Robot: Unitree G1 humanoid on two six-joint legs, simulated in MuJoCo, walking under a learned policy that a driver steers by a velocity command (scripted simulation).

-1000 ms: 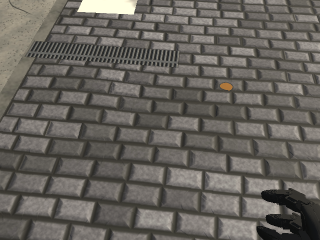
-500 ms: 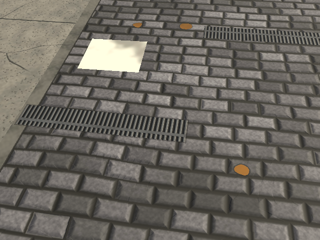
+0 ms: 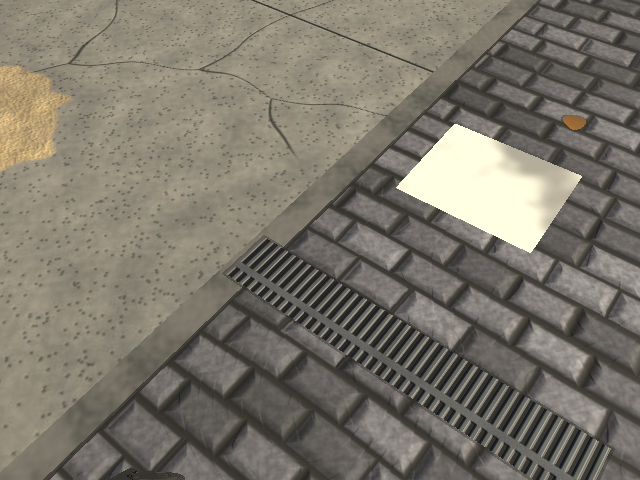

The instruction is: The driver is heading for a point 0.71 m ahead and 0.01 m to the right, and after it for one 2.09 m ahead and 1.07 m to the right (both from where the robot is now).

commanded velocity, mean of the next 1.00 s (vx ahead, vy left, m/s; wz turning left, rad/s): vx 0.74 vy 0.00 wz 0.15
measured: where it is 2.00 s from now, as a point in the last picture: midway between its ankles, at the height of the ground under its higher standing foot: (284, 323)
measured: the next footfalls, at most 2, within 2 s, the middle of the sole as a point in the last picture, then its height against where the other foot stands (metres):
right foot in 0.22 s outside the picture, level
left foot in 0.66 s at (265, 365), level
